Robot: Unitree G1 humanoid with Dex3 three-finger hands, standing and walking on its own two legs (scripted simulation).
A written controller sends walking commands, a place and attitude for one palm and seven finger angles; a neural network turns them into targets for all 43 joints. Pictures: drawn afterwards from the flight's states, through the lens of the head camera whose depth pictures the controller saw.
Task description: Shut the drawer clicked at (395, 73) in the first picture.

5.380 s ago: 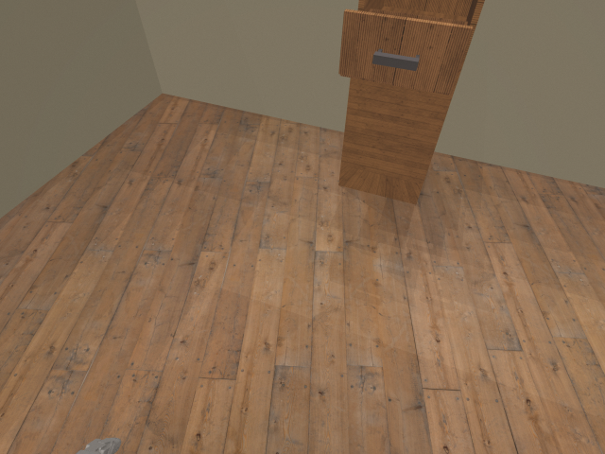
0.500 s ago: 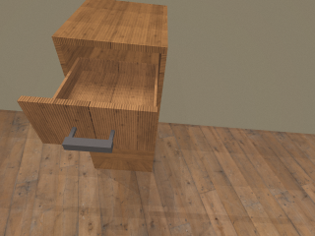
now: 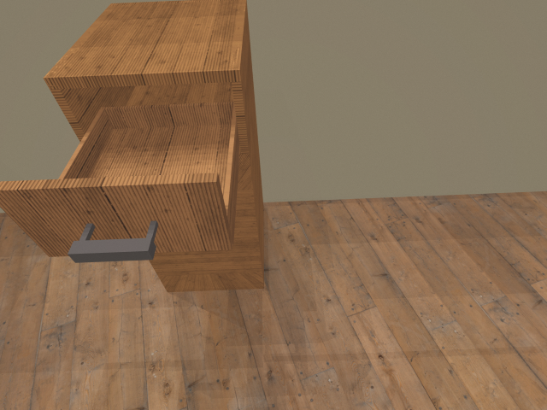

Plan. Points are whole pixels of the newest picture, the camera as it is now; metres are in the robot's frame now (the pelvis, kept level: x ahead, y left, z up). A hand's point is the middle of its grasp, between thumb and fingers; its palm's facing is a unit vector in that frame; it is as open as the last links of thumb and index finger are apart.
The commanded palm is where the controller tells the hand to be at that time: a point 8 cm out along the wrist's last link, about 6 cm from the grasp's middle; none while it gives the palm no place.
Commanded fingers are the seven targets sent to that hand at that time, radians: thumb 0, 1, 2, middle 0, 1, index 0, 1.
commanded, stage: come to a stop and stand still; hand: left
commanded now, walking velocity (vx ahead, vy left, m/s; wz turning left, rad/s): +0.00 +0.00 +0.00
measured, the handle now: (117, 239) +0.36 +0.28 +0.04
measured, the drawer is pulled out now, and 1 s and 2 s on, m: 0.29 0.29 0.29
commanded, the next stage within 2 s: look again from close up in 0.58 s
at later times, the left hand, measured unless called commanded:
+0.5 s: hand out of the picture -0.05 +0.14 -0.16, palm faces +0.07 -0.98 -0.18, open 7.3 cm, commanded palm none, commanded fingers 0.00 0.90 0.90 -0.20 -0.30 -0.20 -0.30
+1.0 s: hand out of the picture -0.01 +0.18 -0.16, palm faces +0.06 -0.97 -0.23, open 7.4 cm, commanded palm none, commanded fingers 0.00 0.90 0.90 -0.20 -0.30 -0.20 -0.30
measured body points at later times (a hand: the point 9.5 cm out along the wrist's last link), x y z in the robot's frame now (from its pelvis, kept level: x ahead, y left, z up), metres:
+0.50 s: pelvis -0.04 -0.03 +0.01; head -0.03 -0.03 +0.46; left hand -0.05 +0.19 -0.15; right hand -0.06 -0.24 -0.15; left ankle -0.05 +0.11 -0.73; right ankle +0.02 -0.12 -0.73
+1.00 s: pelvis -0.03 +0.00 +0.01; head -0.05 -0.01 +0.46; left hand -0.01 +0.24 -0.14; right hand -0.04 -0.20 -0.16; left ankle -0.05 +0.11 -0.73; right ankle +0.02 -0.12 -0.73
